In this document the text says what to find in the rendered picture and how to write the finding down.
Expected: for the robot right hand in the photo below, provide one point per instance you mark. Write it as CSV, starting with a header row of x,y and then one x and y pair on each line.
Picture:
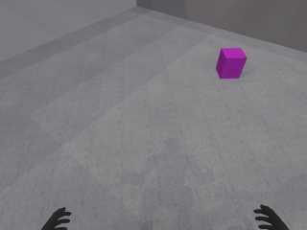
x,y
275,221

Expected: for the robot left hand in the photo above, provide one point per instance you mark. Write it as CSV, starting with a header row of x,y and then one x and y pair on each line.
x,y
55,220

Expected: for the carton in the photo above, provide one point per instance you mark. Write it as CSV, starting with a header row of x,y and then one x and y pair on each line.
x,y
230,63

